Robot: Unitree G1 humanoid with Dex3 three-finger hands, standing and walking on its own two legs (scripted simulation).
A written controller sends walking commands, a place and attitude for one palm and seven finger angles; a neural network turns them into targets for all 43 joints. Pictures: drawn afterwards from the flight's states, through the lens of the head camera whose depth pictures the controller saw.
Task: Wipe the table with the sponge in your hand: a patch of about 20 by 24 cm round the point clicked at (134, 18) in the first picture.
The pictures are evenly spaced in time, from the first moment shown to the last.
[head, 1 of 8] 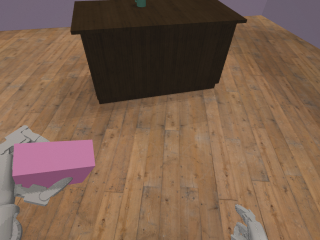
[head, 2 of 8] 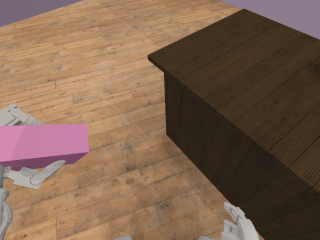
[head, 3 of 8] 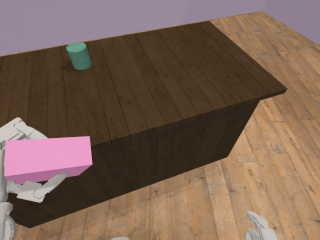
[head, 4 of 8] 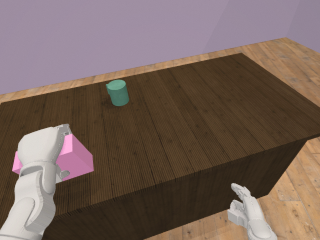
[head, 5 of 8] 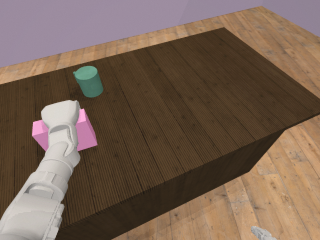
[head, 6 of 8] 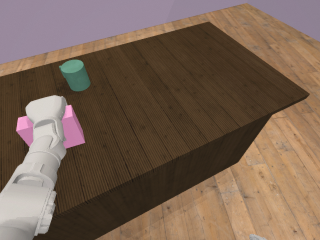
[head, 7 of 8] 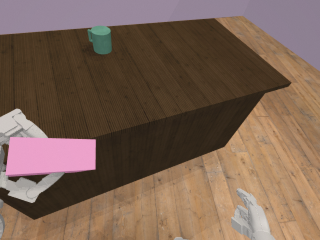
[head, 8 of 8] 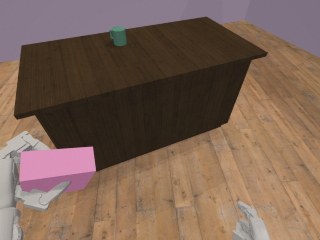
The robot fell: no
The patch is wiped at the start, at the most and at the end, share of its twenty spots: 0.00 1.00 1.00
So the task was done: yes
